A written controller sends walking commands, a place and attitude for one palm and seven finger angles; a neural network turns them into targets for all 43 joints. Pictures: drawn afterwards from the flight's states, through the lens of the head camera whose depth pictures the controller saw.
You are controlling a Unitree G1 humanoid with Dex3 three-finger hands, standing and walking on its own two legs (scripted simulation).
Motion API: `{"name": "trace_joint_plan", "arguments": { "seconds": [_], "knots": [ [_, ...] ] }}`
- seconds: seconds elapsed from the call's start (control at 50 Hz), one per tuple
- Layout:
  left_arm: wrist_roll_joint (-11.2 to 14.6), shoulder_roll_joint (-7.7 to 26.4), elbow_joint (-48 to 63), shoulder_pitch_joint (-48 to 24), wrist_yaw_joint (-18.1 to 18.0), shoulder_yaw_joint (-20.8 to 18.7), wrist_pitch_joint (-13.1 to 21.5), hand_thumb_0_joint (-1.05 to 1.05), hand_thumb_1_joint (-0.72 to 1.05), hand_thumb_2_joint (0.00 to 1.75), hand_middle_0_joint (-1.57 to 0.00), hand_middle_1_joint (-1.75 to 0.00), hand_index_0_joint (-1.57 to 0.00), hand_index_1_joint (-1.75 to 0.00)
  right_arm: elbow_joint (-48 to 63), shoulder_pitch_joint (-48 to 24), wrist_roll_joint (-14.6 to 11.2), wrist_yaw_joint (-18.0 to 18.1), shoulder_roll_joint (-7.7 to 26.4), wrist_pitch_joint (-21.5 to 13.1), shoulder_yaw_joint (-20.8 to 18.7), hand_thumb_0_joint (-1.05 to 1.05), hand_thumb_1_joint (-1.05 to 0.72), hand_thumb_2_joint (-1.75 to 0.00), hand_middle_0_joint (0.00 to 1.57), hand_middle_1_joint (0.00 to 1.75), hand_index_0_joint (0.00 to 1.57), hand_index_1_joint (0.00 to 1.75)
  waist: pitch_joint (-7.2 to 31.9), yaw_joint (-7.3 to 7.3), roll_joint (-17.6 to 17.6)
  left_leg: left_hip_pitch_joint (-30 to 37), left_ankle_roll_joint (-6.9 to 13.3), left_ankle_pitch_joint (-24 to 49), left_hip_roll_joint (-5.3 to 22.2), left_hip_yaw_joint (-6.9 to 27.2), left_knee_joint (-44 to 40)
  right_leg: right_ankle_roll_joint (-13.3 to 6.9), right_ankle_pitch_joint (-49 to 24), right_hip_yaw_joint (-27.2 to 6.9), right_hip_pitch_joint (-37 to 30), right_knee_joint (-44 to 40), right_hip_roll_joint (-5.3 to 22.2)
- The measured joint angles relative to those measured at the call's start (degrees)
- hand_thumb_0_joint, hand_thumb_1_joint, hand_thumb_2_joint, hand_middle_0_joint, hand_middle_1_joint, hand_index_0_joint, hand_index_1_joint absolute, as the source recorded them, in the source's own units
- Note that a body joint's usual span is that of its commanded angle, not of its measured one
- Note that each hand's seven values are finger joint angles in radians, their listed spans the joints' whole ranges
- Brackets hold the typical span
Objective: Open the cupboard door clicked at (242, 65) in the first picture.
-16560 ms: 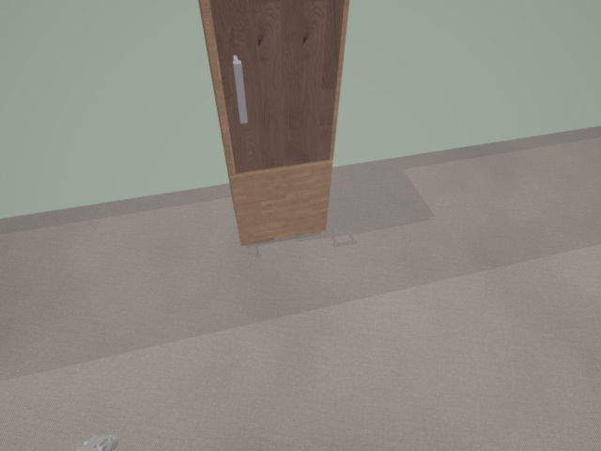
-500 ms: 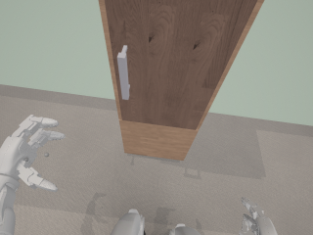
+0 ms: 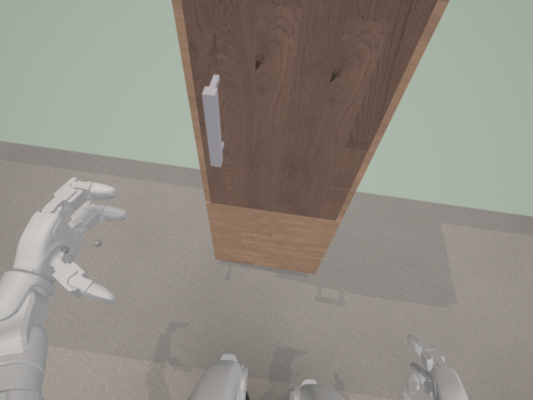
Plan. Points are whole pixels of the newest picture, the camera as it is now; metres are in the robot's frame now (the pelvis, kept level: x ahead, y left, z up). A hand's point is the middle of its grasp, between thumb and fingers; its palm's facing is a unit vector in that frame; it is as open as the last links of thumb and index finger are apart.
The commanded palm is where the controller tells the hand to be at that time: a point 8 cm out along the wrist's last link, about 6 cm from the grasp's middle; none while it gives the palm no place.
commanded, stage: move the hooked fingers beside the handle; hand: left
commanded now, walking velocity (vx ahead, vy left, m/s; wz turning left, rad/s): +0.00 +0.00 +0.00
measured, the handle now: (216, 123) +0.57 +0.13 +0.05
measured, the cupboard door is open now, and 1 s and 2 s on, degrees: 0 0 0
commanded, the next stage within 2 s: none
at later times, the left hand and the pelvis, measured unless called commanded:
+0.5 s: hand (134, 198) +0.39 +0.23 +0.05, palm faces -0.11 -0.99 -0.03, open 14.0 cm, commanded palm +0.38 +0.28 +0.05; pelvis +0.01 +0.01 +0.00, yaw -1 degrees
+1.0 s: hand (162, 162) +0.47 +0.20 +0.05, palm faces -0.08 -1.00 -0.03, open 14.0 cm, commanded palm +0.46 +0.25 +0.05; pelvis +0.01 +0.00 -0.01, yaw -2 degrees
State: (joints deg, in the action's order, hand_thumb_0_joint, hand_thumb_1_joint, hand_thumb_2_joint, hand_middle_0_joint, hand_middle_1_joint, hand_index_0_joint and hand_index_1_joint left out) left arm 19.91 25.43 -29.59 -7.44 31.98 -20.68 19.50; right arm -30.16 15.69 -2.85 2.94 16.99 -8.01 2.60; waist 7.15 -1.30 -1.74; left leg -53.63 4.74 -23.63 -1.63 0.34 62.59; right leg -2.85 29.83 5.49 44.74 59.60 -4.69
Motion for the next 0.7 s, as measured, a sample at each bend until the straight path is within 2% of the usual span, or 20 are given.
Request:
{"name": "trace_joint_plan", "arguments": {
  "seconds": [0.14, 0.28, 0.52, 0.7],
  "knots": [
    [-1.5, 0.7, -2.9, -4.1, -1.8, 0.0, -0.8, -0.01, -0.5, 0.3, -0.3, -1.2, -0.3, -1.2, 0.1, 0.7, 0.1, -0.2, -0.3, 1.5, 0.0, 0.01, -0.9, -0.9, 0.2, 0.3, 0.21, 0.3, 0.0, -1.22, 0.3, -0.2, 0.0, -0.1, 0.3, -0.5, -0.3, 0.1, -0.1, -0.6, 0.4, -0.2, -0.2],
    [-2.6, 1.1, -6.8, -8.1, -3.1, 0.1, -0.6, -0.01, -0.5, 0.3, -0.3, -1.2, -0.3, -1.2, -0.6, 2.2, 0.1, -0.5, -0.1, 2.9, -0.3, 0.01, -0.9, -0.9, 0.2, 0.3, 0.21, 0.3, 0.3, -1.74, 0.2, -0.9, 0.2, -0.4, 0.3, -0.9, -0.3, 0.3, 0.1, -1.0, 1.2, -0.2, -0.2],
    [-5.1, -0.8, -9.4, -12.7, -6.6, 2.1, 0.7, -0.01, -0.5, 0.3, -0.3, -1.2, -0.3, -1.2, -1.9, 3.1, 0.5, -1.3, -0.4, 5.4, -1.0, 0.01, -0.9, -0.9, 0.2, 0.3, 0.21, 0.3, 0.5, -2.52, 0.1, -1.4, 0.5, -0.7, 0.2, -1.5, -0.6, 0.6, 0.3, -1.6, 1.9, -0.3, 0.0],
    [-7.4, 0.2, -17.6, -20.6, -8.7, 1.9, 2.1, -0.01, -0.5, 0.3, -0.3, -1.2, -0.3, -1.2, -2.5, 2.6, 0.8, -1.4, -0.7, 7.3, -0.6, 0.01, -0.9, -0.9, 0.2, 0.3, 0.21, 0.3, 0.4, -3.33, 0.3, -3.1, 0.4, -0.9, 0.4, -1.3, 0.4, 0.4, 0.5, -1.3, 3.6, 0.7, -0.2]
  ]
}}
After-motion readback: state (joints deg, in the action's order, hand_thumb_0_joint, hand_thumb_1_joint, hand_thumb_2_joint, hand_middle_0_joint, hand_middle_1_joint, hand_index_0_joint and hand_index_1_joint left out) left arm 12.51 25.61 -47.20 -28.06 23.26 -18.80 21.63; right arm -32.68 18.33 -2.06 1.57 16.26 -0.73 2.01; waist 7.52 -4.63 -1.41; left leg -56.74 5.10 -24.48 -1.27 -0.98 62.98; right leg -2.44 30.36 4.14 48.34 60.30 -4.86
